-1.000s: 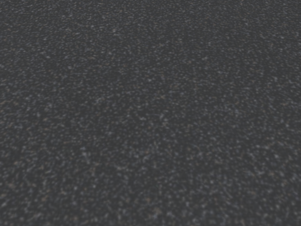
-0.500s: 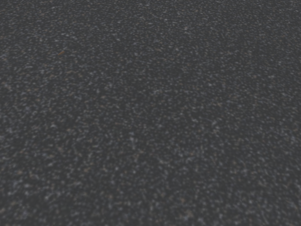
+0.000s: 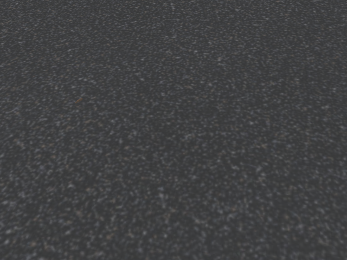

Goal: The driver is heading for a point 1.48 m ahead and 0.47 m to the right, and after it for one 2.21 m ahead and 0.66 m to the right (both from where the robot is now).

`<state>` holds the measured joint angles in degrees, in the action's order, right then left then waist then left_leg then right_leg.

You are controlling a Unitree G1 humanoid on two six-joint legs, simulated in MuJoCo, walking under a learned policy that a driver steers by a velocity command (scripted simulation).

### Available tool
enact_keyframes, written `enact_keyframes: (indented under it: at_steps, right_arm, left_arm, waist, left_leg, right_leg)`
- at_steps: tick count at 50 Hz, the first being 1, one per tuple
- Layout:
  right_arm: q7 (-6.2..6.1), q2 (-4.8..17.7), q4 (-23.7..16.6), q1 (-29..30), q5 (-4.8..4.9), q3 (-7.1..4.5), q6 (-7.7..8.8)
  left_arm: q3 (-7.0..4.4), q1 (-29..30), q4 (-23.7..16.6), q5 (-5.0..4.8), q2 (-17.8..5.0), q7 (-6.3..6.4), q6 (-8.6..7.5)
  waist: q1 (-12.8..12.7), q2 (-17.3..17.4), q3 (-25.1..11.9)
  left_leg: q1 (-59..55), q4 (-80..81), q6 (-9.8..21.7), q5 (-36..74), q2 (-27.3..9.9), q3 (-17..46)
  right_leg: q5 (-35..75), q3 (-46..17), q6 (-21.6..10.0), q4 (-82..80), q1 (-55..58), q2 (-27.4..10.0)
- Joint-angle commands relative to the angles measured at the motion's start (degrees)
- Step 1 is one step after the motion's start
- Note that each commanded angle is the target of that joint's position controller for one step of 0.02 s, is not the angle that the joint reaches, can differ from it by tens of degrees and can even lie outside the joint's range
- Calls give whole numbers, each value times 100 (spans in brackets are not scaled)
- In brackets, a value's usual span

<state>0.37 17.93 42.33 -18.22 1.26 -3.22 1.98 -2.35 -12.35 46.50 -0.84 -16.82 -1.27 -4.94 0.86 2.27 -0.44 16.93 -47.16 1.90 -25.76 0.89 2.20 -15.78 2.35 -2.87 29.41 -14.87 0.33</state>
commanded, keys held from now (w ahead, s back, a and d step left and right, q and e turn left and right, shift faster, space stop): w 0.78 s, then w+e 0.22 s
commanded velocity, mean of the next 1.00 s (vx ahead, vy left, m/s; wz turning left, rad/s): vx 0.48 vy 0.00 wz -0.04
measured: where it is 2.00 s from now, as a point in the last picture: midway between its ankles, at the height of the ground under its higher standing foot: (200, 198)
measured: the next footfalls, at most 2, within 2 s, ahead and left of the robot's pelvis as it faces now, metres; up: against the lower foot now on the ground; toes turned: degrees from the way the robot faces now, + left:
left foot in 0.42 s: +0.39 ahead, +0.13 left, +0.00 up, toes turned +1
right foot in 0.94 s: +0.68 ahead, -0.11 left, +0.00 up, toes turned -5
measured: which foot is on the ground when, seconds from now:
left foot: up 0.00-0.40, down 0.42-0.96, up 0.98-1.00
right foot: down 0.00-0.42, up 0.44-0.92, down 0.94-1.00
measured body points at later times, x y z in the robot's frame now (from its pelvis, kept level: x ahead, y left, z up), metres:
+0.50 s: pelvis +0.26 +0.04 -0.01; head +0.30 +0.04 +0.44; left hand +0.26 +0.32 -0.14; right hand +0.46 -0.21 -0.09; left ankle +0.35 +0.13 -0.74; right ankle +0.07 -0.10 -0.65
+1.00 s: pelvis +0.54 -0.02 -0.02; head +0.58 -0.03 +0.43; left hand +0.76 +0.22 -0.10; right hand +0.55 -0.31 -0.15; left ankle +0.37 +0.13 -0.69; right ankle +0.64 -0.11 -0.74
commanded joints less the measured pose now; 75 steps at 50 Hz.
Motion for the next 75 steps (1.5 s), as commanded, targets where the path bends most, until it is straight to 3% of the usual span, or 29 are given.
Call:
enact_keyframes:
  at_steps: [1,3,9,15,18,20,21,22,23,24,26,30,33,37,42,45,47,48,49,50,51,53,59,66,70,71,72,73,75]
  right_arm:
    - [12,686,-733,647,66,-151,286]
    - [43,572,-710,763,-62,-154,298]
    - [94,80,-921,1377,-70,11,291]
    - [281,69,-1199,2212,14,54,372]
    - [308,327,-1160,1933,-9,-42,379]
    - [206,716,-777,537,-19,-252,332]
    - [119,1034,-564,-488,-70,-346,277]
    - [157,1510,-447,-674,-134,-416,292]
    - [148,843,-463,-656,-93,-273,291]
    - [120,674,-448,-219,-83,-197,293]
    - [134,488,-455,394,-124,-140,309]
    - [148,402,-296,591,-107,-130,458]
    - [87,569,-111,427,-105,-170,475]
    - [21,743,52,135,-63,-192,399]
    - [-13,899,353,-260,-20,-241,266]
    - [-65,971,418,-169,-39,-280,165]
    - [-130,866,335,-70,-103,-230,77]
    - [-185,610,139,-205,-279,-101,92]
    - [-86,-4,10,-845,-270,84,242]
    - [-9,591,58,-373,-96,-14,402]
    - [38,786,-121,187,60,-68,506]
    - [-22,706,-199,569,-121,-66,574]
    - [-135,401,-350,655,-263,-38,274]
    - [-26,375,-614,1709,-161,-25,243]
    - [-15,607,-515,1270,-201,-149,368]
    - [-61,801,-510,1001,-282,-191,398]
    - [-137,1049,-584,901,-377,-205,346]
    - [-124,961,-449,626,-344,-223,210]
    - [-120,399,-647,1045,-189,-94,80]
  left_arm:
    - [-190,-682,-153,58,-866,22,-101]
    - [-122,-503,-211,81,-724,36,-77]
    - [-123,-783,-116,48,-818,129,-20]
    - [-171,-1277,118,-40,-968,164,82]
    - [-244,-1224,144,-40,-1116,192,154]
    - [-242,-1104,102,6,-1132,222,234]
    - [-136,-1165,-42,136,-886,243,224]
    - [120,-2047,-163,108,15,168,108]
    - [-22,-1532,-83,-53,-675,122,-27]
    - [-120,-871,-318,-213,-946,91,-96]
    - [-101,-421,-418,-69,-799,124,-134]
    - [-57,-740,-330,8,-465,135,92]
    - [-24,-97,-573,86,-402,156,123]
    - [43,746,-772,58,-263,62,13]
    - [16,1324,-1023,-28,-386,-102,-31]
    - [-58,1084,-1062,-27,-540,-172,-3]
    - [-310,-247,-716,-12,-940,-118,31]
    - [-453,-1134,-597,-26,-1411,-53,81]
    - [-492,-1140,-581,-33,-1734,-112,59]
    - [-352,-1142,-666,-61,-1110,-121,49]
    - [-306,-832,-724,-12,-957,-100,32]
    - [-267,-310,-860,46,-813,-72,38]
    - [-356,-214,-902,50,-1016,131,110]
    - [-401,-573,-771,-37,-1006,362,462]
    - [-373,-174,-970,-18,-852,399,534]
    - [-301,-170,-1081,30,-638,377,520]
    - [-199,-683,-1124,139,-299,361,499]
    - [-208,-1421,-1110,18,-532,333,511]
    - [-441,-965,-905,-31,-1240,359,680]
  waist:
    - [-427,-1004,438]
    - [-324,-807,515]
    - [-460,-681,481]
    - [-619,-691,750]
    - [-276,-811,421]
    - [512,-802,-561]
    - [871,-342,-1425]
    - [276,1413,-2369]
    - [608,938,-2237]
    - [538,669,-1151]
    - [162,-72,-278]
    - [-273,150,-66]
    - [-149,52,281]
    - [179,-6,427]
    - [350,55,465]
    - [112,163,230]
    - [-533,42,-655]
    - [-758,-776,-1368]
    - [-240,-2075,-1841]
    - [-587,-1288,-1714]
    - [-594,-985,-943]
    - [-298,-224,-302]
    - [35,-500,-203]
    - [-319,-796,-368]
    - [33,-924,-415]
    - [103,-596,-813]
    - [-164,615,-1302]
    - [-353,1573,-1794]
    - [-163,355,-1008]
  left_leg:
    - [3339,-1749,59,278,-456,243]
    - [3099,-1388,-21,1008,-673,208]
    - [2413,277,-368,2438,-562,-230]
    - [1966,1631,-150,2902,-350,-273]
    - [1387,1798,154,2339,-141,-350]
    - [-599,1930,493,2358,114,-591]
    - [-2550,1548,805,2410,-815,405]
    - [-4412,2148,1819,931,-2302,3444]
    - [-4143,2892,1693,222,-2243,4095]
    - [-3324,3023,1432,520,-2051,3123]
    - [-1768,3284,1253,1871,-1594,1933]
    - [-691,3887,1350,2558,-1325,1080]
    - [-562,4123,1345,2616,-1233,690]
    - [-660,4131,1075,2564,-1004,186]
    - [-1735,3801,929,2599,-1466,132]
    - [-2266,3154,708,3971,-1591,-94]
    - [-1856,1279,381,5306,-1171,-624]
    - [-548,-605,131,3562,-838,-874]
    - [1856,-2265,-210,-564,307,-353]
    - [2516,-2767,-121,-622,13,435]
    - [2802,-2699,-21,-61,-216,363]
    - [2399,-1946,-52,662,-591,291]
    - [1567,-574,-617,1335,-347,51]
    - [1029,1449,-591,2575,152,277]
    - [347,2455,-267,2677,53,367]
    - [-663,2566,26,3791,-548,716]
    - [-2099,2196,617,6319,-1760,1841]
    - [-2728,2292,1637,6024,-2855,3395]
    - [-1873,2433,1248,4257,-2158,2356]
  right_leg:
    - [-2118,-3146,-1150,-2015,1991,-1921]
    - [-800,-2307,-924,-2107,1670,-1569]
    - [1681,-870,-803,-2258,1237,-1038]
    - [1953,-738,-747,-2149,1592,-1366]
    - [3688,-678,-595,-1482,2103,-1510]
    - [5190,-367,-379,270,1794,-1193]
    - [3599,-309,-222,1949,480,-956]
    - [-1157,-459,140,4073,-1728,248]
    - [-1648,-1164,95,4677,-2337,127]
    - [-1230,-979,46,4749,-2731,-164]
    - [-389,-727,89,4135,-2411,-629]
    - [14,-673,304,3494,-1787,-898]
    - [783,-610,479,2573,-2211,-958]
    - [2062,-362,458,951,-1931,-709]
    - [1902,-390,188,214,-2125,-560]
    - [1103,-241,-111,105,-1712,-308]
    - [1175,14,-406,-38,229,95]
    - [1485,-1458,-759,91,1875,-892]
    - [-41,-4517,-1786,-781,3535,-1921]
    - [-802,-4691,-1631,-1228,3545,-1887]
    - [-427,-3879,-1432,-1308,2884,-1710]
    - [901,-2900,-1281,-1427,1560,-1315]
    - [4616,-1574,-1224,-1304,258,-786]
    - [3192,-2030,-662,-727,497,-579]
    - [2563,-2649,-453,152,781,-443]
    - [1948,-2428,-240,900,428,-113]
    - [-1130,-1756,84,2165,-636,577]
    - [-2812,-1341,336,3374,-1603,777]
    - [-1963,-1196,721,4267,-1911,239]
Keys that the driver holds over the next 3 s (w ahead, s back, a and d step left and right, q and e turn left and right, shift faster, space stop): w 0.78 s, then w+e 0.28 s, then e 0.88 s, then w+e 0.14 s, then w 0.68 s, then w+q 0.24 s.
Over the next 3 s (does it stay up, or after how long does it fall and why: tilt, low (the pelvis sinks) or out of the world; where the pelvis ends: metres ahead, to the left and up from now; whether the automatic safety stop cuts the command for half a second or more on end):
stays up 1.02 -0.37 0.00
